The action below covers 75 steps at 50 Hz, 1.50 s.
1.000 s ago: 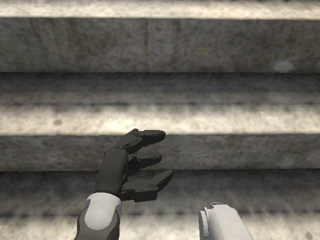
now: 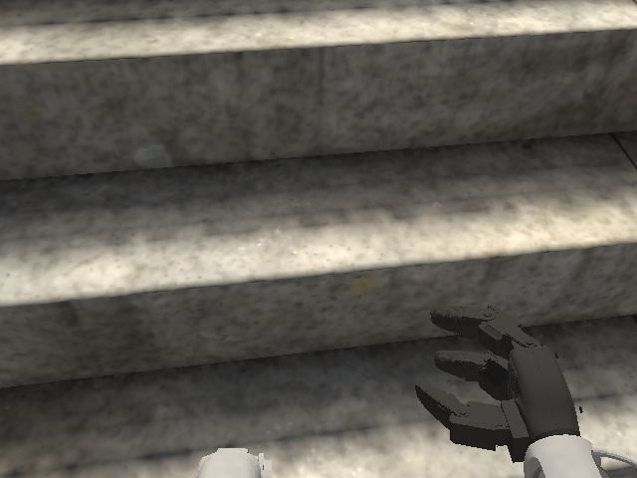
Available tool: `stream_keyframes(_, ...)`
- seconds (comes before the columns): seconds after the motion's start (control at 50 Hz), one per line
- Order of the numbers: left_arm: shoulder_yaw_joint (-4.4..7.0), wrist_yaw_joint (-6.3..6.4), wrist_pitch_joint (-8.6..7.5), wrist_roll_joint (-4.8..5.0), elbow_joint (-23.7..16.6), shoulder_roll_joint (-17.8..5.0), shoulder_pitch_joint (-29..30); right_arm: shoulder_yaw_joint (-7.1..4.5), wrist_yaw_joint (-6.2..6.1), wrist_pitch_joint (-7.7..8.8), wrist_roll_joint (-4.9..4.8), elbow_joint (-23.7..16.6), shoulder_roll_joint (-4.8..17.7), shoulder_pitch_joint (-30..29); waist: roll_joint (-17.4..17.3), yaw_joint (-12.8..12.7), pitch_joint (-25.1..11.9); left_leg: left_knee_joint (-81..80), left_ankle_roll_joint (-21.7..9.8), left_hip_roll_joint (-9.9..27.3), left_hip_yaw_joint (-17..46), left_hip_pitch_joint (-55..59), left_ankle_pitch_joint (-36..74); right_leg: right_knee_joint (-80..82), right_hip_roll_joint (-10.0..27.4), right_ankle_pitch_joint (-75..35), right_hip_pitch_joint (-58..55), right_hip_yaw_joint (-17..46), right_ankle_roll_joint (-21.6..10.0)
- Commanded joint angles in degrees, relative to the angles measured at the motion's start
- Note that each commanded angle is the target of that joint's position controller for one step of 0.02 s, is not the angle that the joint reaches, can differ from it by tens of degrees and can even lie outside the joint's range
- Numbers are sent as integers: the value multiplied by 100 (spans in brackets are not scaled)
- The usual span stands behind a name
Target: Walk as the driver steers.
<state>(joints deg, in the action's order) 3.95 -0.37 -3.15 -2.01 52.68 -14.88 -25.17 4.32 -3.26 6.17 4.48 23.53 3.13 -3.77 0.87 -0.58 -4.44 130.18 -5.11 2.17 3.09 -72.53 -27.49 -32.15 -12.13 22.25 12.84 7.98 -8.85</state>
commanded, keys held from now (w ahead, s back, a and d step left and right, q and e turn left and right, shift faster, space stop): w+e+shift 0.02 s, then w+shift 0.98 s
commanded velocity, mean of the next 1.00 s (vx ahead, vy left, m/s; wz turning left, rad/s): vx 1.00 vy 0.00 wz -0.23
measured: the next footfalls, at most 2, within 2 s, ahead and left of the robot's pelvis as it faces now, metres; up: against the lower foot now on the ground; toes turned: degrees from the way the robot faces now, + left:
left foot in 0.14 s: +0.19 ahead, +0.17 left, +0.20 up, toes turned -3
right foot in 0.50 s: +0.48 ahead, -0.18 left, +0.39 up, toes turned -7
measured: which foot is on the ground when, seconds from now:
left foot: up 0.00-0.12, down 0.14-0.50, up 0.52-0.88, down 0.90-1.00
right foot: down 0.00-0.10, up 0.12-0.48, down 0.50-0.86, up 0.88-1.00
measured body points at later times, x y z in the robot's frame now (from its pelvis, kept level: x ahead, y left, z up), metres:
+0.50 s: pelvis +0.33 -0.04 +0.25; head +0.37 -0.04 +0.69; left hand +0.67 +0.06 +0.25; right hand +0.22 -0.27 +0.12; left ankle +0.17 +0.17 -0.48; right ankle +0.45 -0.17 -0.34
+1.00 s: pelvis +0.66 -0.11 +0.53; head +0.65 -0.11 +0.98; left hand +0.84 +0.10 +0.43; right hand +0.77 -0.36 +0.41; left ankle +0.67 -0.06 -0.14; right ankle +0.56 -0.24 +0.05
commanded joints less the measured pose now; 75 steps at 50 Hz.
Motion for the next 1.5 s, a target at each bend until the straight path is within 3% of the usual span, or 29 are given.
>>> stream_keyframes(0.02,147,211,-138,255,-176,-619,353,68,-68,-22,16,-1082,296,-1239,-166,179,520,-2849,-171,246,-305,1605,-1244,2577,1097,-3674,1763,901,-607)
stream_keyframes(0.08,551,100,-588,486,-764,-1726,1659,-434,-207,-132,-461,117,1345,2082,335,1790,-2408,-5742,79,-450,-840,7196,357,203,1732,-12899,1522,922,-514)
stream_keyframes(0.1,579,-4,-702,436,-991,-1487,1977,-691,-151,-7,-324,733,1770,3153,-910,2132,-3362,-7478,-216,-4,401,9106,203,-2383,1046,-11595,2278,816,47)
stream_keyframes(0.12,327,-179,-716,211,-1020,-537,1630,-782,-145,88,-451,1103,1996,2092,-3559,1201,-3858,-9498,-1071,1315,3393,9824,333,-5771,-329,-2950,3671,529,677)
stream_keyframes(0.14,67,-197,-790,-407,-1217,9,1900,-851,-2,-45,-589,1760,1598,2803,-2569,1096,-3062,-8177,-999,928,2034,8903,1920,-7421,213,-2327,3638,241,627)
stream_keyframes(0.16,34,-288,-664,-501,-1367,312,1917,-718,25,-73,-518,1998,1365,2680,-1275,735,-2288,-8815,-1196,759,1982,8319,2349,-8465,184,-1898,4402,341,499)
stream_keyframes(0.26,-378,-119,89,-140,-2163,947,2047,-646,222,351,-350,2825,680,2023,119,-413,1012,-10666,-255,1171,1436,5692,309,-9963,653,-107,6494,831,60)
stream_keyframes(0.38,-550,112,258,194,-3695,969,4187,-684,253,478,-463,3177,1339,2534,-454,-460,2107,-13943,-437,1399,-299,4990,985,-8168,1236,1203,6718,-329,-116)
stream_keyframes(0.44,-393,-111,283,202,-2907,478,2683,-809,25,486,-1064,2686,2142,2346,302,-728,-542,-13450,-759,947,-1132,4300,8778,-5161,579,-230,278,-2171,42)
stream_keyframes(0.48,-29,64,469,125,-2420,-86,167,-1268,216,667,-1089,2414,3501,1633,-1416,-2024,-2545,-10222,-681,1435,-766,6730,13931,-3995,405,31,-714,-1730,301)
stream_keyframes(0.5,137,27,488,0,-2331,-573,603,-1263,324,665,-1061,2334,3015,1956,-1101,-1645,-2703,-8554,-514,1178,-303,7124,12428,-2361,251,496,-741,-997,217)
stream_keyframes(0.54,444,119,340,-12,-1666,-1274,613,-1108,709,625,-451,1682,1554,2315,1370,-801,-2266,-3223,-36,-1084,1001,3635,2442,1222,2394,288,-1164,4494,-349)
stream_keyframes(0.58,269,-18,126,121,-1151,-595,1240,-708,569,518,-50,858,422,1467,564,-204,-1209,-380,-280,-861,1127,1988,2349,1201,2249,866,-386,4004,-362)
stream_keyframes(0.64,-50,-102,-204,-52,-27,582,624,-255,318,287,-111,629,-229,1098,192,127,435,616,-616,-464,835,237,1365,765,1909,-344,302,1534,-184)
stream_keyframes(0.7,-272,-103,-414,-182,434,808,665,-127,116,129,-377,86,-267,-116,446,339,901,1751,-571,-399,336,-541,232,1789,2183,-1058,1159,664,-244)
stream_keyframes(0.76,-418,-19,-453,309,587,377,716,70,80,-116,-537,-328,-2,-947,-354,718,1074,-1981,-311,-56,-766,1563,727,3401,1803,-2054,2735,-664,174)
stream_keyframes(0.8,-325,257,-599,753,211,-211,781,-14,202,-194,-476,317,426,173,-468,849,22,-3602,-197,-409,-1635,5231,1025,3511,1903,-6757,3104,-1079,-189)
stream_keyframes(0.86,326,213,-757,709,-259,-1852,902,-315,66,-326,-500,790,1154,1956,347,1638,-1925,-5787,-234,-710,-1222,5544,48,-89,2598,-12914,-417,-596,-415)
stream_keyframes(0.9,350,21,-811,386,-836,-1036,1145,-546,120,-247,-603,1455,1490,2378,-552,1423,-1976,-8526,-634,-554,255,6353,-495,-3724,1501,-8504,483,-432,-167)
stream_keyframes(0.92,112,56,-767,-110,-1096,293,1230,-774,191,-293,-520,1985,1622,1845,-1584,702,-1133,-9147,-1107,180,1933,6367,-135,-6958,207,-2687,2766,37,276)
stream_keyframes(1.0,-593,161,-349,-325,-2451,1625,1987,-616,321,-5,-194,2876,552,2048,78,-234,969,-10554,-751,834,2315,5437,-246,-10134,571,-1168,6498,998,-222)
stream_keyframes(1.16,-847,281,-81,-106,-3752,1248,4410,-817,204,320,-545,3348,1115,3505,-301,292,798,-12530,-876,285,1160,5586,3132,-6600,1792,867,5505,-1027,10)
stream_keyframes(1.2,-808,149,-39,294,-2904,957,3343,-793,136,265,-851,2967,1337,3420,640,81,-994,-12495,-1017,257,697,4087,8310,-4322,714,544,183,-2368,135)
stream_keyframes(1.24,-161,380,76,177,-2579,-98,500,-1294,331,529,-758,2489,2891,2297,-708,-1719,-2832,-9124,-924,749,1069,5652,12061,-3273,1085,1048,-1177,-816,166)
stream_keyframes(1.26,124,495,42,-115,-2318,-806,-218,-1268,551,610,-769,2253,2454,2094,424,-1754,-3373,-7172,-709,-51,1034,4706,10584,-1617,2270,2976,-1977,1701,-210)
stream_keyframes(1.28,231,533,24,-2,-2076,-1134,-197,-1198,654,550,-387,1833,1640,1244,1879,-1674,-2532,-4463,-522,-1033,588,3099,4187,811,3117,3703,-1671,4144,-610)
stream_keyframes(1.32,97,463,-213,276,-1807,-331,1548,-919,467,264,196,1068,354,752,346,-343,-850,-1053,-452,-774,726,1374,3259,949,3504,3716,-235,3756,-272)
stream_keyframes(1.4,-121,189,-577,-83,-42,660,1043,-461,487,-171,-205,733,-241,1253,-338,683,565,883,-639,-323,840,-349,1382,1294,3113,11,280,229,126)
stream_keyframes(1.5,-208,109,-687,16,321,115,1250,-501,167,-693,-649,166,23,242,65,992,1791,505,-574,-634,184,-618,490,2692,2753,-152,1667,-1912,433)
